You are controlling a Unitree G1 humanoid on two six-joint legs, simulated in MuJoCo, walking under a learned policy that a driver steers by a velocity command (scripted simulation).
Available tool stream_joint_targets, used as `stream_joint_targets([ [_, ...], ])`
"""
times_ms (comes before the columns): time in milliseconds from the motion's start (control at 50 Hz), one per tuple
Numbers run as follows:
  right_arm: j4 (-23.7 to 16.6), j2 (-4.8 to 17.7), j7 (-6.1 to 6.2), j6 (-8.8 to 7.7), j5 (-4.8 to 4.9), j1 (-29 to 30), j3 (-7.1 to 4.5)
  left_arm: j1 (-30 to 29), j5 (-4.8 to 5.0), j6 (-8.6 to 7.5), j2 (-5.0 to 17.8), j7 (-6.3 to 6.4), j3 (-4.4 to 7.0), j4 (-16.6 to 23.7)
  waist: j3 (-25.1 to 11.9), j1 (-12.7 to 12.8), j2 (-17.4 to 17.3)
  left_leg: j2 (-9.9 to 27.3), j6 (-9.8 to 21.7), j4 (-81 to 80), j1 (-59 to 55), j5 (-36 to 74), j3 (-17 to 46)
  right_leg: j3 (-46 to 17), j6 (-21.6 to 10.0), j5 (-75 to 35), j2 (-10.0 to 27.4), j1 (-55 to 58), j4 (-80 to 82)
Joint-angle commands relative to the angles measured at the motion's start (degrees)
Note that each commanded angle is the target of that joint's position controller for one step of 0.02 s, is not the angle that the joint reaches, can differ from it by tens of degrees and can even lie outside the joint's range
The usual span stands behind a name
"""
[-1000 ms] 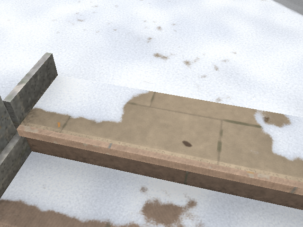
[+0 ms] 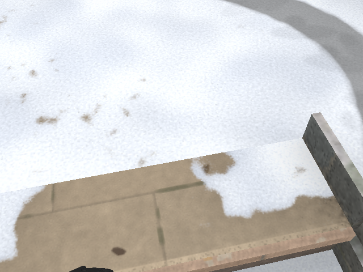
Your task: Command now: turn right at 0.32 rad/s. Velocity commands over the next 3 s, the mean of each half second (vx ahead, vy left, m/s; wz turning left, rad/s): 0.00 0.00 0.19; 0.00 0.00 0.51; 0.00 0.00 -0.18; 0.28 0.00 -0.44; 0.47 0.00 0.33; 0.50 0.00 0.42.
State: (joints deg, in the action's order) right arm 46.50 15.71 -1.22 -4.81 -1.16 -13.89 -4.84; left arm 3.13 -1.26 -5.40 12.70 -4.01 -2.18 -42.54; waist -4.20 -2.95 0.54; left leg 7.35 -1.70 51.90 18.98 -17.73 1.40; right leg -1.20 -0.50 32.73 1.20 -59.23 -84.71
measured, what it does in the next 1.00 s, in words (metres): climbs, turning left: left foot, then right foot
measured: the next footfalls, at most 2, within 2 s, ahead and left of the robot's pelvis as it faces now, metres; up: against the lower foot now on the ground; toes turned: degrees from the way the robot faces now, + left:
left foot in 0.38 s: +0.12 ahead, +0.12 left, +0.00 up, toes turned +10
right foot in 0.80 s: +0.16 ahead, -0.09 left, +0.00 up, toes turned +23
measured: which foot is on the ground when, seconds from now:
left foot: up 0.00-0.36, down 0.38-0.82, up 0.84-1.00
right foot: down 0.00-0.42, up 0.44-0.78, down 0.80-1.00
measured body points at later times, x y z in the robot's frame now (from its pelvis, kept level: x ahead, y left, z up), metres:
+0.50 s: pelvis +0.06 +0.01 +0.14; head +0.07 +0.03 +0.59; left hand +0.25 +0.29 +0.06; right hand +0.24 -0.21 +0.05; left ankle +0.08 +0.12 -0.58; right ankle +0.07 -0.11 -0.56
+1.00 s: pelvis +0.12 -0.01 +0.16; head +0.14 -0.01 +0.61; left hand +0.09 +0.26 +0.05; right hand +0.42 -0.15 +0.08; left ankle +0.05 +0.12 -0.48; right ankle +0.12 -0.10 -0.58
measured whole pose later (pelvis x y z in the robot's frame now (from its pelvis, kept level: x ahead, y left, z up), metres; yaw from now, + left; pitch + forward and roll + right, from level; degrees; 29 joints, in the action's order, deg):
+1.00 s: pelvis +0.12 -0.01 +0.16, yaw +26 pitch +5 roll +1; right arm 39.3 15.9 0.9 -3.8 -3.0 -4.0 -4.7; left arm 18.2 -0.8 -4.6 12.1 -0.7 1.4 -39.9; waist -3.6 2.8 -1.1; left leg -3.2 -4.1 69.9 38.1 -22.5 5.4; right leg 3.2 -3.9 15.5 -1.2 -13.9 -24.6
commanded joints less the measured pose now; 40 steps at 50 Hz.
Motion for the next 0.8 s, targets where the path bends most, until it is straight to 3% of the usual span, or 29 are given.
stream_joint_targets([
  [20,-8.5,0.5,0.69,-2.11,2.74,6.7,0.13,12.5,3.10,-2.46,18.8,0.35,7.25,-1.6,-11.1,7.4,23.5,-12.5,1.8,42.1,30.2,-2.1,17.2,-40.2,-7.9,-17.3,10.2,36.5,49.4],
  [40,-5.6,-0.7,0.11,-1.85,0.86,1.5,1.68,5.8,4.05,-2.07,13.3,0.02,5.66,-2.4,-7.4,2.7,17.5,-10.5,1.9,47.8,31.5,0.5,14.0,-33.3,-9.8,-10.4,7.3,28.2,44.6],
  [60,-3.6,-0.4,-0.50,-1.08,0.08,-2.5,2.66,1.6,3.13,-1.54,9.4,-0.04,4.81,-2.3,-6.8,0.3,9.6,-9.4,1.6,50.2,31.1,2.0,11.6,-32.5,-13.6,-5.2,7.4,22.0,43.9],
  [80,-1.8,-0.7,-0.70,-0.24,0.25,-3.9,3.26,-0.7,2.40,-0.80,6.5,0.45,3.96,-2.1,-7.7,-0.1,3.4,-8.3,0.9,50.1,31.1,3.6,11.4,-33.5,-13.4,0.2,8.3,20.6,46.3],
  [100,-0.5,0.5,-0.34,0.20,0.69,-4.9,3.28,-4.8,1.82,-0.66,4.6,1.14,3.35,-1.3,-6.0,-0.4,0.9,-6.9,-0.2,49.2,31.8,6.1,10.7,-33.0,-12.6,1.5,8.5,19.2,48.0],
  [140,-0.8,4.9,1.30,0.75,1.00,-0.7,2.35,-3.8,0.45,-1.71,2.3,1.87,2.60,-3.0,-6.6,1.3,1.2,-4.8,-3.9,44.5,34.4,5.0,10.1,-30.6,-13.7,-1.6,11.0,22.0,50.2],
  [180,-0.3,6.9,1.49,0.93,0.48,2.7,1.96,-2.7,0.46,-3.02,3.0,2.70,2.60,-4.7,-6.3,3.1,3.6,-4.6,-4.4,42.7,32.6,6.0,8.4,-23.7,-12.9,-3.3,9.9,23.3,51.2],
  [200,-1.3,5.0,0.64,0.69,1.95,3.9,2.52,-5.0,1.68,-3.56,0.1,1.26,0.86,-3.6,-5.0,1.5,1.1,-2.1,-6.5,33.2,26.8,-3.3,7.0,-19.7,-9.9,-8.6,10.8,24.1,55.1],
  [240,-0.5,3.1,-0.98,0.09,1.08,3.5,2.88,-5.8,3.54,-4.17,2.7,0.79,1.15,-4.0,-2.7,1.4,1.0,-1.4,-7.8,15.4,18.6,-6.5,2.6,-11.8,-5.5,-5.7,8.3,25.4,55.5],
  [280,-0.9,2.0,-2.10,-0.75,-0.73,4.7,2.92,-6.1,2.58,-4.67,9.4,1.55,3.61,-3.5,0.2,2.2,5.3,-2.9,-5.5,10.4,9.6,-2.5,-3.1,-6.7,-5.6,-7.4,9.3,25.6,59.8],
  [300,-3.4,2.2,-1.85,-1.24,-0.42,8.1,3.00,-5.5,2.08,-4.77,10.6,2.35,4.31,-3.6,0.9,3.4,4.8,-2.7,-4.2,8.1,10.6,-0.8,-3.0,-7.4,-7.7,-8.7,11.5,29.4,60.7],
  [340,-7.1,4.3,-0.69,-2.19,0.62,10.3,2.87,-3.0,1.24,-4.31,10.2,3.23,5.17,-3.9,0.4,4.9,4.3,-3.2,-0.2,-0.6,12.1,0.7,-3.8,-9.0,-12.9,-11.0,15.8,38.7,60.2],
  [380,-8.0,3.7,-0.20,-2.92,1.10,9.6,2.79,-0.2,1.57,-3.25,8.4,3.82,5.42,-4.5,1.2,5.0,3.9,-4.0,4.0,-11.8,9.9,3.9,-4.0,-8.4,-13.9,-14.4,17.9,43.9,59.4],
  [400,-8.2,3.4,-0.39,-3.50,1.48,8.6,2.30,-0.6,2.46,-2.82,6.8,3.72,5.30,-5.0,2.3,4.1,2.7,-4.8,6.3,-17.5,6.4,8.8,-3.8,-6.3,-12.1,-15.8,16.4,43.1,57.1],
  [420,-9.3,5.8,0.07,-4.04,1.00,8.5,1.49,-0.5,1.78,-2.77,5.1,4.60,5.29,-2.0,-0.5,6.2,-3.7,-2.4,12.4,-20.4,2.7,19.6,2.3,1.2,-7.4,-12.8,10.1,42.4,52.4],
  [440,-8.7,8.3,0.43,-4.31,2.09,6.1,0.58,-4.8,0.61,-2.50,5.8,5.57,5.98,2.2,-3.1,5.3,-12.8,4.2,20.5,-30.3,-3.1,18.0,19.0,10.0,-1.2,-11.9,0.9,35.0,42.8],
  [460,-7.9,8.6,0.51,-4.16,1.88,1.7,-0.04,-11.4,-0.08,-1.78,8.2,5.70,6.98,5.0,-3.9,0.4,-13.9,6.5,22.2,-34.7,-13.4,11.7,26.1,7.5,1.4,-7.5,-2.9,24.5,37.4],
  [480,-7.2,8.0,0.72,-4.37,0.36,-1.7,-0.16,-15.0,-0.21,-1.18,6.6,5.62,6.81,7.0,-4.6,-2.8,-13.5,7.7,21.3,-35.8,-19.1,10.3,29.0,2.0,2.7,-1.6,-3.0,17.0,29.7],
  [500,-7.1,7.7,1.14,-4.17,-0.83,-1.2,-0.25,-13.8,-0.25,-0.70,5.3,5.80,6.74,7.1,-5.4,-2.3,-10.1,7.7,19.8,-34.1,-20.1,11.1,27.9,-2.3,3.0,-1.8,-1.9,14.1,22.0],
  [520,-7.6,6.1,1.65,-2.91,-1.58,-1.3,-0.01,-12.8,-1.38,-0.44,5.1,6.30,6.98,7.5,-5.2,-1.9,-5.1,5.7,19.2,-32.4,-17.9,11.9,25.2,-4.7,2.9,-4.4,-2.6,12.3,13.4],
  [540,-7.3,5.2,2.18,-1.66,-1.47,-1.4,-0.01,-12.0,-1.67,-0.24,3.8,6.21,6.61,8.6,-5.8,-0.9,-1.9,5.1,18.9,-31.7,-16.6,11.6,25.0,-6.0,2.3,-6.9,-3.0,9.9,9.9],
  [580,-10.5,3.0,2.71,-0.76,-0.82,2.4,0.63,-8.3,-1.56,-0.25,4.0,5.78,6.27,9.5,-5.9,1.9,-1.5,2.9,17.8,-31.6,-12.0,8.9,20.5,-5.2,2.0,-9.1,-2.3,10.1,10.2],
  [600,-12.1,1.9,2.92,-0.96,0.26,4.3,1.00,-6.5,-2.00,-0.49,4.5,5.38,6.21,9.2,-5.7,2.7,-2.1,2.4,17.7,-31.9,-10.1,6.0,20.4,-4.7,3.2,-8.6,-1.7,12.0,15.0],
  [640,-13.0,3.6,3.60,-0.77,0.77,3.8,0.67,-3.9,-1.97,-0.21,4.4,4.07,5.81,8.7,-4.7,2.2,-2.6,0.7,16.5,-33.4,-7.6,-0.2,21.0,-2.9,5.1,-7.9,-2.0,16.2,28.8],
  [660,-13.8,5.3,3.45,-1.46,0.29,4.7,0.16,-2.1,-1.08,-0.21,4.4,3.68,5.79,7.7,-3.7,2.9,-4.2,1.7,16.2,-34.2,-2.8,-0.4,22.6,-3.3,5.1,-11.5,-1.1,21.6,29.7],
  [700,-15.2,6.5,2.30,-2.34,0.52,8.2,0.15,1.9,-0.59,0.41,6.2,2.44,6.25,6.9,-2.2,4.1,-5.4,-1.3,15.3,-34.8,8.0,1.0,18.6,0.7,3.6,-8.4,-3.1,34.8,33.7],
  [760,-15.3,6.4,1.72,-1.98,0.13,10.4,0.56,6.3,1.04,0.05,6.9,3.42,6.53,9.2,-4.5,6.5,-4.5,1.1,19.0,-28.3,4.5,17.7,23.1,-0.4,0.7,-11.5,-4.2,41.1,46.1],
  [780,-14.4,5.7,1.28,-1.45,0.59,9.8,0.61,7.6,1.64,-0.35,6.7,3.56,6.41,9.2,-5.0,6.6,-4.5,0.2,18.5,-26.2,2.6,17.1,23.2,0.7,-1.0,-16.3,-4.4,44.1,54.5],
  [800,-13.3,3.4,0.98,-1.01,0.12,7.3,0.89,8.9,1.01,-0.62,8.8,4.03,7.29,9.9,-4.9,6.2,-5.4,-2.1,15.2,-23.5,6.1,10.8,23.6,-3.7,-4.9,-25.6,-0.6,52.0,58.1],
])
Over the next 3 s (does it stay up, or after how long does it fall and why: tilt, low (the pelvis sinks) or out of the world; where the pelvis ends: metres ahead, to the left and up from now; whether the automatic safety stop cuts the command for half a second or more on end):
stays up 0.82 0.15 0.33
